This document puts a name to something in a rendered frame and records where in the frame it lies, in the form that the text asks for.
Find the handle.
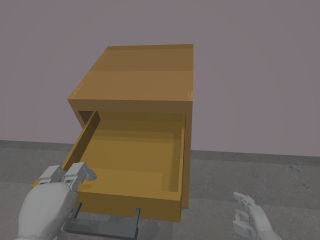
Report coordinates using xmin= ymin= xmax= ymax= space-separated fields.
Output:
xmin=63 ymin=202 xmax=141 ymax=240

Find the robot right hand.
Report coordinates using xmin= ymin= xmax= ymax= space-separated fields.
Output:
xmin=232 ymin=192 xmax=273 ymax=240

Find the cabinet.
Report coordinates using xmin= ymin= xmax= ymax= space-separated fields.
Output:
xmin=67 ymin=44 xmax=194 ymax=209

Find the robot left hand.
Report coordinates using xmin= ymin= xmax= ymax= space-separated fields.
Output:
xmin=17 ymin=162 xmax=97 ymax=240

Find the right robot forearm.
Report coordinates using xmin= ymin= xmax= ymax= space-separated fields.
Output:
xmin=256 ymin=230 xmax=282 ymax=240

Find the drawer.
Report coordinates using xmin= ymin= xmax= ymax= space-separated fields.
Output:
xmin=31 ymin=111 xmax=186 ymax=223

